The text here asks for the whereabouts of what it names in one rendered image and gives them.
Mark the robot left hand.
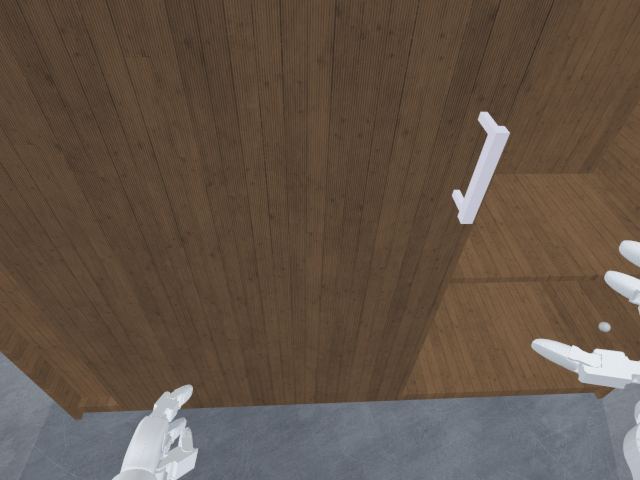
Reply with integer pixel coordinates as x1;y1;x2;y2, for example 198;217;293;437
120;384;198;480

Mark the robot right hand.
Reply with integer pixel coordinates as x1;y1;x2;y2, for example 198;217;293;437
531;240;640;389

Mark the handle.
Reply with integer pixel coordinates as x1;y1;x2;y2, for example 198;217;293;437
452;112;510;224

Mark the wardrobe door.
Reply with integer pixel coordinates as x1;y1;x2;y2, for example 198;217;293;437
0;262;111;398
0;0;568;411

